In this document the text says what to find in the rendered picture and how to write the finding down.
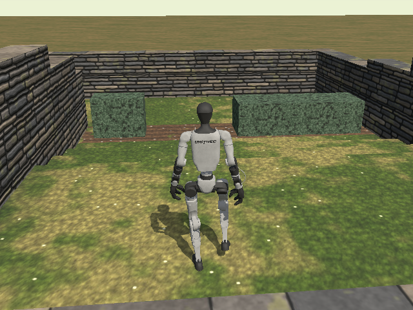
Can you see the robot left forearm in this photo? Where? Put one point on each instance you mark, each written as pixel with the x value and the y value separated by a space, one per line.
pixel 176 174

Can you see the robot right forearm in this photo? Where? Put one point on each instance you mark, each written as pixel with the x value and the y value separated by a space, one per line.
pixel 235 175

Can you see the right robot upper arm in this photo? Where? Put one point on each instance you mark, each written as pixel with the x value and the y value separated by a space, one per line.
pixel 228 146

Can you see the robot left hand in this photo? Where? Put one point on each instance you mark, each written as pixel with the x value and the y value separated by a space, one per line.
pixel 174 191

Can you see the left robot foot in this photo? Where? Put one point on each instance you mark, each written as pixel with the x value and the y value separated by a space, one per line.
pixel 198 264

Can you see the robot right shin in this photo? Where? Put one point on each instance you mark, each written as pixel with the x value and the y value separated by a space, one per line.
pixel 224 221

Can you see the left robot upper arm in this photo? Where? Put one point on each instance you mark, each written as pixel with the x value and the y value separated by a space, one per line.
pixel 182 148

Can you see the robot right hand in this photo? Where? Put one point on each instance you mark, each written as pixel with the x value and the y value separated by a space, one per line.
pixel 240 195

